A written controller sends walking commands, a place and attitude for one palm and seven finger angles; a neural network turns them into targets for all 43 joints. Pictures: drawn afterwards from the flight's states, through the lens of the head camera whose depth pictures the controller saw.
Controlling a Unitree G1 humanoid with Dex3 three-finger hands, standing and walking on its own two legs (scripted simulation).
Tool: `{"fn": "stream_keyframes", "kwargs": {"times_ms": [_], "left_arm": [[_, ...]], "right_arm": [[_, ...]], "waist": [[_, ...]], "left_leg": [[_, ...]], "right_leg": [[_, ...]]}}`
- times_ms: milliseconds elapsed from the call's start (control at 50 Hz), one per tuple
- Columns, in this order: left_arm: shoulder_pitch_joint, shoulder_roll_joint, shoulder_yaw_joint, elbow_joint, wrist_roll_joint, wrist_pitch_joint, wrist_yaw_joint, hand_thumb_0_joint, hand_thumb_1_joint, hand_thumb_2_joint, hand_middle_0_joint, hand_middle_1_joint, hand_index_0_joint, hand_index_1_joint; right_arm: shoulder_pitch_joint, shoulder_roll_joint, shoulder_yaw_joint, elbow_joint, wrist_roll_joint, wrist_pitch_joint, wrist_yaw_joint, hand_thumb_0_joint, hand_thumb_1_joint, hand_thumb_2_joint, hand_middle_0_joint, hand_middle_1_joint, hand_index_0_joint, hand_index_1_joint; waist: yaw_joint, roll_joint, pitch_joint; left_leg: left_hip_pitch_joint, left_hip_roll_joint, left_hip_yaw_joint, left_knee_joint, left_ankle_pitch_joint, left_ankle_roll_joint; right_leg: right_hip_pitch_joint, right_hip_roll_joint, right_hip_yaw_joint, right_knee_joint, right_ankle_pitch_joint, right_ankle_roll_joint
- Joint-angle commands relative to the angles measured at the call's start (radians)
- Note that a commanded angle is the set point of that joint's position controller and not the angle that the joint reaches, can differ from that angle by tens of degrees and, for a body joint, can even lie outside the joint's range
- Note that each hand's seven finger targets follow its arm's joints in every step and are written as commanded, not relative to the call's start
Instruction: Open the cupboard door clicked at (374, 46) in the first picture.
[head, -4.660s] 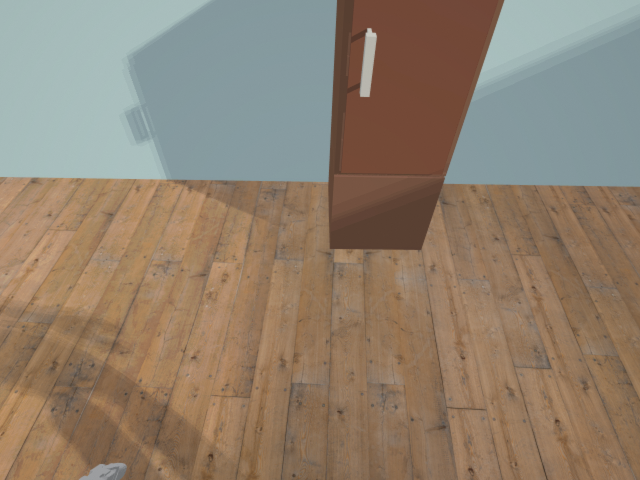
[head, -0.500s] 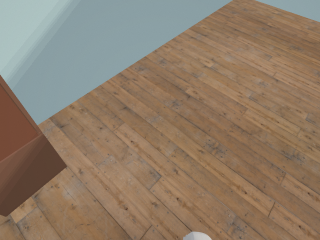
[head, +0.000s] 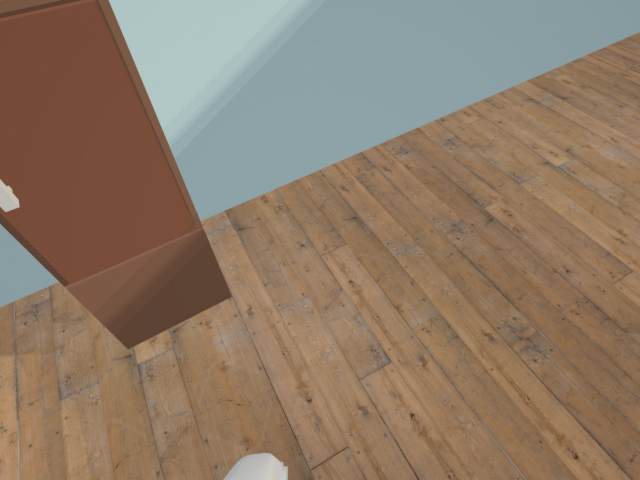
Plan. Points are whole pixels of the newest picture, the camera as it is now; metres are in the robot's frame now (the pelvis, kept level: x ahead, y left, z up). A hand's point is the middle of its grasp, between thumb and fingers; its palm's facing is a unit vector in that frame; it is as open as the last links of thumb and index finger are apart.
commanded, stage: turn to face it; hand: left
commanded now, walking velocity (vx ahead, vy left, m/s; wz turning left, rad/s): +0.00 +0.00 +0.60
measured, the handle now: out of the picture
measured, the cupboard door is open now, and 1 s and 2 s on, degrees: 0 0 0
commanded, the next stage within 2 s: take the last steps up to it in 0.82 s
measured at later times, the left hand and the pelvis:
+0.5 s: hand out of the picture +0.00 +0.27 -0.16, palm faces +0.32 -0.90 -0.28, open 7.4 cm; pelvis -0.03 +0.03 +0.00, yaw +17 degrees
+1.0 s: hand out of the picture -0.12 +0.20 -0.17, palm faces +0.53 -0.81 -0.24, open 7.4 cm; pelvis -0.06 +0.01 -0.01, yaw +30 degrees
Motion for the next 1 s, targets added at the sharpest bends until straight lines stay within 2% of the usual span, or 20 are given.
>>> {"fn": "stream_keyframes", "kwargs": {"times_ms": [0,80,140,160,180,200,240,300,460,560,580,600,620,640,680,720,860,920,960,980], "left_arm": [[0.048,0.24,0.065,-0.053,0.0,-0.017,0.012,0.0,0.9,0.9,-0.2,-0.3,-0.2,-0.3],[0.073,0.266,0.077,-0.036,0.003,-0.011,0.009,0.0,0.9,0.9,-0.2,-0.3,-0.2,-0.3],[0.056,0.26,0.082,-0.03,-0.008,-0.002,0.005,0.0,0.9,0.9,-0.2,-0.3,-0.2,-0.3],[0.058,0.235,0.079,-0.042,-0.017,0.003,0.0,0.0,0.9,0.9,-0.2,-0.3,-0.2,-0.3],[0.032,0.165,0.064,-0.09,-0.02,0.004,-0.01,0.0,0.9,0.9,-0.2,-0.3,-0.2,-0.3],[-0.045,0.167,0.054,-0.121,-0.009,0.01,-0.005,0.0,0.9,0.9,-0.2,-0.3,-0.2,-0.3],[-0.093,0.165,0.062,-0.102,-0.015,0.017,0.003,0.0,0.9,0.9,-0.2,-0.3,-0.2,-0.3],[-0.038,0.168,0.066,-0.056,-0.015,0.017,-0.01,0.0,0.9,0.9,-0.2,-0.3,-0.2,-0.3],[-0.071,0.142,0.055,-0.084,-0.02,0.015,-0.002,0.0,0.9,0.9,-0.2,-0.3,-0.2,-0.3],[0.049,0.149,0.054,-0.061,-0.025,-0.006,0.008,0.0,0.9,0.9,-0.2,-0.3,-0.2,-0.3],[0.079,0.194,0.063,-0.056,-0.017,-0.018,0.013,0.0,0.9,0.9,-0.2,-0.3,-0.2,-0.3],[0.09,0.286,0.08,-0.06,0.0,-0.027,0.019,0.0,0.9,0.9,-0.2,-0.3,-0.2,-0.3],[0.079,0.297,0.086,-0.069,-0.008,-0.023,0.021,0.0,0.9,0.9,-0.2,-0.3,-0.2,-0.3],[0.024,0.265,0.082,-0.079,-0.008,-0.02,0.023,0.0,0.9,0.9,-0.2,-0.3,-0.2,-0.3],[-0.065,0.205,0.058,-0.089,-0.007,-0.02,0.017,0.0,0.9,0.9,-0.2,-0.3,-0.2,-0.3],[-0.065,0.18,0.053,-0.085,-0.005,-0.024,0.018,0.0,0.9,0.9,-0.2,-0.3,-0.2,-0.3],[0.071,0.228,0.064,-0.008,0.005,-0.021,0.015,0.0,0.9,0.9,-0.2,-0.3,-0.2,-0.3],[0.077,0.232,0.067,0.02,0.005,-0.019,0.013,0.0,0.9,0.9,-0.2,-0.3,-0.2,-0.3],[0.052,0.226,0.066,0.035,-0.004,-0.015,0.01,0.0,0.9,0.9,-0.2,-0.3,-0.2,-0.3],[0.05,0.196,0.058,0.035,-0.012,-0.009,0.004,0.0,0.9,0.9,-0.2,-0.3,-0.2,-0.3]], "right_arm": [[-0.109,-0.047,0.0,-0.095,0.007,-0.027,-0.001,0.0,-0.9,-0.9,0.2,0.3,0.2,0.3],[-0.115,-0.04,0.015,-0.101,0.015,-0.043,-0.005,0.0,-0.9,-0.9,0.2,0.3,0.2,0.3],[-0.023,-0.067,0.01,-0.081,0.012,-0.058,-0.01,0.0,-0.9,-0.9,0.2,0.3,0.2,0.3],[0.032,-0.136,-0.007,-0.07,0.009,-0.068,-0.012,0.0,-0.9,-0.9,0.2,0.3,0.2,0.3],[0.09,-0.249,-0.035,-0.066,0.004,-0.074,-0.017,0.0,-0.9,-0.9,0.2,0.3,0.2,0.3],[0.161,-0.272,-0.04,-0.036,0.009,-0.066,-0.021,0.0,-0.9,-0.9,0.2,0.3,0.2,0.3],[0.098,-0.216,-0.027,-0.039,0.006,-0.071,-0.044,0.0,-0.9,-0.9,0.2,0.3,0.2,0.3],[-0.023,-0.158,-0.003,-0.076,0.004,-0.077,-0.044,0.0,-0.9,-0.9,0.2,0.3,0.2,0.3],[0.015,-0.161,-0.015,-0.064,-0.001,-0.065,-0.041,0.0,-0.9,-0.9,0.2,0.3,0.2,0.3],[-0.028,-0.143,-0.018,-0.08,0.006,-0.058,-0.037,0.0,-0.9,-0.9,0.2,0.3,0.2,0.3],[-0.012,-0.098,-0.012,-0.084,0.014,-0.06,-0.033,0.0,-0.9,-0.9,0.2,0.3,0.2,0.3],[0.008,-0.026,0.002,-0.108,0.019,-0.062,-0.028,0.0,-0.9,-0.9,0.2,0.3,0.2,0.3],[0.001,-0.076,-0.013,-0.109,0.007,-0.049,-0.033,0.0,-0.9,-0.9,0.2,0.3,0.2,0.3],[-0.019,-0.075,-0.016,-0.095,0.005,-0.037,-0.031,0.0,-0.9,-0.9,0.2,0.3,0.2,0.3],[0.005,-0.059,-0.012,-0.055,0.001,-0.03,-0.018,0.0,-0.9,-0.9,0.2,0.3,0.2,0.3],[0.037,-0.04,-0.007,-0.035,0.004,-0.028,-0.013,0.0,-0.9,-0.9,0.2,0.3,0.2,0.3],[-0.059,-0.01,0.018,-0.036,0.013,-0.037,-0.02,0.0,-0.9,-0.9,0.2,0.3,0.2,0.3],[-0.024,0.001,0.031,-0.017,0.017,-0.049,-0.027,0.0,-0.9,-0.9,0.2,0.3,0.2,0.3],[0.064,0.003,0.039,0.018,0.011,-0.065,-0.031,0.0,-0.9,-0.9,0.2,0.3,0.2,0.3],[0.105,-0.027,0.034,0.033,0.009,-0.076,-0.032,0.0,-0.9,-0.9,0.2,0.3,0.2,0.3]], "waist": [[0.055,-0.198,-0.058],[0.071,-0.241,-0.111],[0.02,-0.196,-0.167],[-0.015,-0.046,-0.198],[-0.052,0.278,-0.201],[-0.085,0.222,-0.187],[-0.066,0.267,-0.142],[-0.001,0.158,-0.082],[-0.02,0.144,-0.098],[0.045,0.116,-0.125],[0.055,-0.005,-0.138],[0.054,-0.294,-0.14],[0.064,-0.285,-0.138],[0.047,-0.246,-0.087],[0.0,-0.143,-0.014],[-0.005,-0.18,-0.025],[0.07,-0.208,-0.061],[0.058,-0.221,-0.109],[0.016,-0.196,-0.13],[-0.006,-0.103,-0.128]], "left_leg": [[-0.029,0.016,0.045,-0.14,-0.042,-0.01],[0.075,0.002,0.092,-0.337,-0.072,0.01],[0.265,0.0,0.107,-0.626,0.122,0.033],[0.458,0.082,-0.001,-0.706,0.302,0.071],[0.609,0.353,-0.343,-0.709,0.705,0.198],[0.558,0.424,-0.349,-0.698,0.803,0.285],[0.44,0.332,-0.314,-0.709,0.673,0.269],[0.343,0.211,-0.207,-0.732,0.603,0.214],[0.332,0.193,-0.31,-0.733,0.488,0.242],[0.193,0.133,-0.32,-0.615,0.469,0.185],[0.087,0.067,-0.266,-0.505,0.32,0.128],[-0.092,-0.093,-0.076,-0.282,-0.069,0.043],[-0.056,-0.065,-0.095,-0.087,-0.204,0.041],[-0.044,-0.044,-0.117,0.034,-0.171,0.046],[-0.045,-0.014,-0.084,0.127,-0.038,0.034],[-0.022,-0.008,-0.051,0.103,0.008,0.02],[0.069,-0.008,0.03,-0.229,-0.083,0.011],[0.156,-0.018,0.057,-0.38,-0.068,0.022],[0.324,-0.021,0.084,-0.586,0.064,0.035],[0.447,0.006,0.049,-0.7,0.094,0.05]], "right_leg": [[0.103,-0.249,0.14,-0.167,0.293,-0.113],[0.147,-0.272,0.106,-0.09,0.451,-0.11],[0.1,-0.245,0.016,0.064,0.438,-0.032],[-0.071,-0.201,-0.024,0.218,0.294,0.025],[-0.384,-0.064,-0.047,0.428,-0.254,0.107],[-0.417,-0.04,0.044,0.565,-0.386,0.099],[-0.426,-0.036,0.136,0.653,-0.287,0.101],[-0.355,-0.017,0.137,0.629,-0.135,0.107],[-0.237,0.048,0.141,0.356,-0.16,0.099],[0.047,0.078,0.119,-0.029,0.035,0.08],[0.17,-0.022,0.219,-0.163,0.079,0.055],[0.244,-0.295,0.494,-0.226,0.195,-0.054],[0.105,-0.394,0.519,-0.241,0.207,-0.138],[0.011,-0.344,0.495,-0.251,0.131,-0.156],[-0.055,-0.229,0.311,-0.222,0.11,-0.115],[-0.045,-0.191,0.221,-0.211,0.156,-0.091],[0.068,-0.226,0.198,-0.167,0.33,-0.133],[0.091,-0.227,0.196,-0.136,0.345,-0.122],[0.004,-0.193,0.158,-0.104,0.119,-0.065],[-0.109,-0.15,0.118,-0.04,-0.062,-0.02]]}}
